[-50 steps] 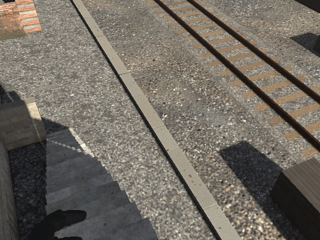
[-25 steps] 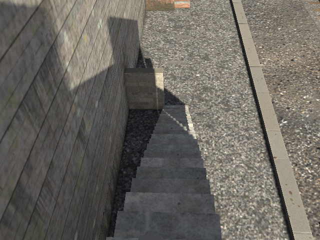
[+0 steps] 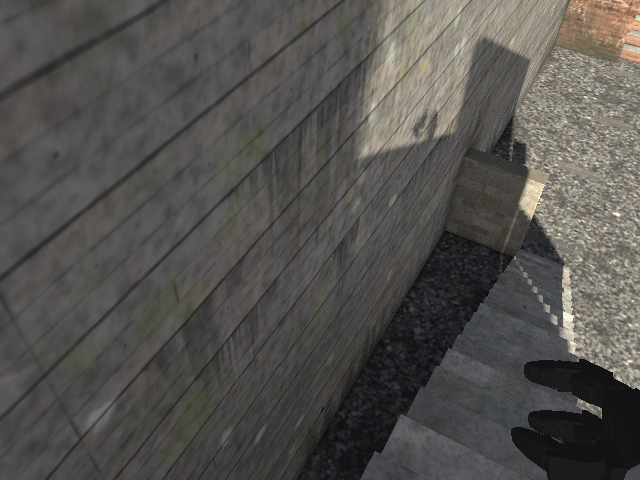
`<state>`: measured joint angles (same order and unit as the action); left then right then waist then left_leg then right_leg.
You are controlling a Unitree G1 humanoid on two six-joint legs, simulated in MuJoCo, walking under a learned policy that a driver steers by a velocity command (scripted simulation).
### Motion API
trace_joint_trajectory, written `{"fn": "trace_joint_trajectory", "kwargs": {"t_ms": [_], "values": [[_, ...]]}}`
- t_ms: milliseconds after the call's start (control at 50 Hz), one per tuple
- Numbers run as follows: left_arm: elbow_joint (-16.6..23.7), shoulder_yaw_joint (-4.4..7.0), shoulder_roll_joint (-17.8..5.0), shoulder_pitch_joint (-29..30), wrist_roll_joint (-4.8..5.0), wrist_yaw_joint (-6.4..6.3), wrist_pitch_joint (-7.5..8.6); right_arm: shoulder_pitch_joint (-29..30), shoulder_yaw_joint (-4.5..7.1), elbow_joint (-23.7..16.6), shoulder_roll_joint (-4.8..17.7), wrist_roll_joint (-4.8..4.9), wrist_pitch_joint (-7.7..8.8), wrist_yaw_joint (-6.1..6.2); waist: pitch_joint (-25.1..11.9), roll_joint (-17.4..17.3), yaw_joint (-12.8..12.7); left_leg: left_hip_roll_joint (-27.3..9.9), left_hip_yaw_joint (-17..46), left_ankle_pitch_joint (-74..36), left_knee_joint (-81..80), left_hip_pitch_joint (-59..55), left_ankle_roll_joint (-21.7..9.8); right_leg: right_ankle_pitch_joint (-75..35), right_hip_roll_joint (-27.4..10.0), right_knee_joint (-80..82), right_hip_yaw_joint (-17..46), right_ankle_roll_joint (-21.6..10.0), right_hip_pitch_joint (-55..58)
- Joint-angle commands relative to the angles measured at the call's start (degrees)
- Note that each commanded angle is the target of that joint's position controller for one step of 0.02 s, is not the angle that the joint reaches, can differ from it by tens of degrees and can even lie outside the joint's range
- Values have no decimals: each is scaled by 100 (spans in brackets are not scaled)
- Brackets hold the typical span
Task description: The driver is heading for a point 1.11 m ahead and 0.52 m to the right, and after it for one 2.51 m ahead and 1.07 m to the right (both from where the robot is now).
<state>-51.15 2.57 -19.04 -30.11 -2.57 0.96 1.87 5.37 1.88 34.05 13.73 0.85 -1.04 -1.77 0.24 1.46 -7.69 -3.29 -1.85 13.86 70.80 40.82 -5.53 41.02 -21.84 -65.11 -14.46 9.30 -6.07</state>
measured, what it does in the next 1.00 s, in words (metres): goes down, turning right: right foot 0.38 m lower, then left foot 0.28 m higher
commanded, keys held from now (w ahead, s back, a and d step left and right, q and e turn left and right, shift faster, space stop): w+e+shift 1.00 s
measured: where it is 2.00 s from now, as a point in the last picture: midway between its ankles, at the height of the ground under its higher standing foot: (441, 446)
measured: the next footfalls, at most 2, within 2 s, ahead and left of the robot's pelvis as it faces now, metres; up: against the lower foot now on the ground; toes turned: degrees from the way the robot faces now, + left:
right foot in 0.56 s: +0.51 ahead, -0.05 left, -0.38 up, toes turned -17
left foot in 0.60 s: +0.30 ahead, +0.18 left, -0.10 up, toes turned -54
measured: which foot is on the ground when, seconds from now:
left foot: down 0.00-0.48, up 0.50-0.58, down 0.60-0.76, up 0.78-0.90, down 0.92-0.98, up 1.00-1.00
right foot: down 0.00-0.00, up 0.02-0.54, down 0.56-0.90, up 0.92-1.00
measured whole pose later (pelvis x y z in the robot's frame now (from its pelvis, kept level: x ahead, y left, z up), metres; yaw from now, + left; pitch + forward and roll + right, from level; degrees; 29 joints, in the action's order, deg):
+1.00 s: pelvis +0.68 -0.17 -0.33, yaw -42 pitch +7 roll +6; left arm -53.3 3.2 -10.8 -37.6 1.9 -4.4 2.7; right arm 9.8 1.1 43.1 6.6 -3.3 4.7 -5.8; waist 1.6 5.1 -14.9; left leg -1.7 -15.1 -6.0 41.9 6.2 14.5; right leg 36.1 7.5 -79.9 3.1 -7.9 -31.9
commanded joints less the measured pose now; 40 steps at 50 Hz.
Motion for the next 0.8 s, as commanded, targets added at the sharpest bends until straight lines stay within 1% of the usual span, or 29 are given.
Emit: {"fn": "trace_joint_trajectory", "kwargs": {"t_ms": [20,40,60,80,100,120,140,160,200,240,300,340,380,420,440,460,500,520,540,560,580,600,620,640,660,680,700,760,800], "values": [[1181,120,-393,1647,167,109,-15,-3100,504,770,1756,177,269,282,-813,-2927,1949,-576,2178,908,-3326,-5247,634,-6,1966,-4027,223,-304,-5314],[1605,109,-449,2825,67,112,-17,-3528,373,859,1552,111,321,320,-257,-2774,2443,-872,2259,198,-3612,-3947,897,-10,2262,-4688,1677,-557,-5581],[1569,133,-397,2851,297,66,-39,-3147,183,761,1147,-82,360,402,-231,-2156,2061,-1355,2269,41,-3260,-3515,981,-708,2529,-4469,2178,-674,-6078],[1258,85,-206,2503,328,6,-25,-2351,8,608,626,-290,317,426,-148,-1081,1477,-1111,1915,751,-2939,-3181,842,-1610,2418,-3407,2114,-871,-5961],[1218,-72,245,1794,245,-1,66,-2174,96,760,1020,-354,370,480,-588,-1277,920,-1386,2233,1907,-3068,-2985,610,-2725,2416,-2516,1882,-951,-5606],[1078,43,117,1679,27,-73,-35,-1685,168,816,1055,-270,483,499,-731,-1272,665,-1511,2502,2200,-3179,-2223,401,-3460,2188,-2167,2008,-1028,-4758],[1101,123,-27,1871,41,-166,-164,-1468,64,808,700,-259,592,505,-515,-510,476,-1365,2183,1990,-3029,-1692,368,-4320,2371,-1555,1995,-1021,-4501],[1157,165,-26,2060,-85,-233,-253,-1464,70,946,647,-226,801,571,-504,-486,444,-1292,1950,1925,-2577,-2071,479,-4998,2275,-894,2333,-992,-4807],[1135,148,149,1682,47,-151,-223,-1386,-45,1310,284,-30,1051,580,-520,-388,7,-1099,946,1771,-2710,-1138,423,-7823,1976,1072,2144,-935,-2768],[570,208,284,462,123,-147,-335,-974,-39,1534,401,1,1057,555,-638,-530,-617,-1010,321,2000,-2051,-212,470,-8864,2080,489,1621,-1221,-936],[782,179,338,1372,-212,-64,-268,-2481,-69,1932,247,-434,1062,308,421,152,321,-816,-16,2491,-1097,-1807,556,-7443,2168,411,1172,-1567,-3119],[1134,228,380,2773,-50,43,-109,-3878,34,2262,361,-864,1045,284,943,111,1391,-1030,25,2188,-713,-3659,426,-7214,2222,725,1367,-1546,-5485],[1291,288,314,3130,-134,25,54,-4709,164,2537,197,-858,1178,356,1032,-26,1775,-1570,201,1021,-472,-4752,558,-7021,1968,880,1820,-1652,-6705],[1316,352,165,3281,6,45,233,-4468,207,2495,181,-910,1384,356,1098,-439,1673,-1909,92,438,-463,-4981,487,-6489,1733,969,1812,-1772,-7186],[1144,337,123,2651,110,49,276,-3869,145,2279,-99,-917,1452,288,1161,179,1219,-1900,-636,713,-325,-3823,564,-7469,1752,1726,1571,-1755,-5797],[760,308,195,1615,161,198,236,-2709,104,2105,-123,-716,1394,291,969,463,371,-1512,-1822,1816,-118,-1555,714,-8738,1675,2505,1222,-1787,-2784],[90,392,251,-51,179,226,-25,-2239,121,2257,538,-309,1271,272,314,691,-578,-1260,-2277,1078,579,-280,689,-9091,2082,1246,400,-1850,590],[-362,419,183,-1437,130,83,-206,-1678,53,2172,365,-288,1255,185,-249,893,-1213,-390,-2109,1484,1978,128,835,-8062,2209,1122,869,-2341,1881],[-446,413,209,-2120,226,-43,-303,-1080,103,2060,762,-182,1096,38,63,1028,-1979,221,-2224,1263,3575,471,999,-7183,2279,1575,1084,-2919,2011],[-445,408,-51,-1730,406,-84,-311,-1252,192,1860,1114,-315,860,-65,545,1825,-1820,871,-2150,2091,4764,690,883,-6842,2635,2024,1027,-3088,1394],[115,259,-314,-76,588,-208,-327,-2623,63,1172,558,-490,726,-188,608,1942,476,750,-829,1910,3595,1822,1041,-6010,2331,2440,4097,-3646,986],[494,397,-593,625,754,-213,-217,-3358,-149,1174,-72,-712,761,-236,250,2462,918,669,-77,2402,2411,1455,1010,-4400,1975,2966,6115,-3859,-104],[738,365,-344,1271,457,-300,-110,-3530,-8,1300,136,-563,749,-179,594,789,1402,670,362,2989,2680,2245,1352,-3935,1718,2734,5754,-4241,62],[560,341,-280,613,219,-380,120,-3092,64,1654,635,-702,822,-13,217,-572,914,641,435,3627,2987,2398,1590,-4736,2047,2144,5155,-4272,958],[577,399,-565,453,183,-487,236,-2497,22,1352,523,-471,779,94,-33,-270,830,860,542,3353,2582,2524,1764,-4860,1748,3030,6441,-4399,1426],[242,438,-598,74,101,-630,326,-1433,66,1113,744,-500,722,99,380,-606,466,798,1260,3719,1690,2498,1738,-5250,1721,2723,7435,-4436,1286],[-89,381,-374,-471,-28,-644,340,-687,169,1137,1026,-454,708,63,739,-1088,-59,710,1604,4190,974,2538,1745,-5593,1964,2031,6860,-4178,1399],[-921,335,-207,-2277,32,-705,346,808,300,869,868,-276,743,23,1025,-532,-1257,1072,890,3225,1864,3464,1839,-7112,2428,1746,5450,-3459,2703],[-1377,354,-303,-2917,-3,-826,392,1112,200,690,323,-224,814,-111,519,-486,-1320,1178,705,3204,1789,3141,1768,-7346,2578,1931,5110,-3235,2892]]}}
Over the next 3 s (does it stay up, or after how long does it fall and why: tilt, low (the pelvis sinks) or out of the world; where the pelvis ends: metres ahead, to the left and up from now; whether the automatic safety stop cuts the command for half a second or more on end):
falls after 2.54 s (out of the world)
